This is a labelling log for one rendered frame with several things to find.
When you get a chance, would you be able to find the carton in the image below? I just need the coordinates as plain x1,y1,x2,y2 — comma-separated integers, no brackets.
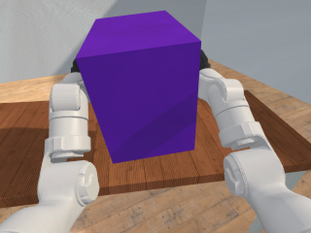
75,10,201,164

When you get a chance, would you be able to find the robot left upper arm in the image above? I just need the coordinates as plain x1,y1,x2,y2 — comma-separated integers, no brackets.
0,160,100,233

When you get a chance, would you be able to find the robot right forearm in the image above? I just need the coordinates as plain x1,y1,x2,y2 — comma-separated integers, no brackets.
197,68,286,183

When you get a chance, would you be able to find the robot right upper arm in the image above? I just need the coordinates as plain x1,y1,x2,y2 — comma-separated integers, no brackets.
224,146,311,233

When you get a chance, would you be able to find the left robot hand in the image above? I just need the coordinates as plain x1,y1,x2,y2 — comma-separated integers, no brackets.
71,58,81,73

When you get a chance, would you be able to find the robot left forearm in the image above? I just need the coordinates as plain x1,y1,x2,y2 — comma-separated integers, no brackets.
37,72,91,199

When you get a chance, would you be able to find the right robot hand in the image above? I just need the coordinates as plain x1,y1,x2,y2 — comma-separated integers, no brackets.
199,50,211,70

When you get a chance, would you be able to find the table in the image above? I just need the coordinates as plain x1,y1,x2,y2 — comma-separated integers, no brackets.
0,89,311,233

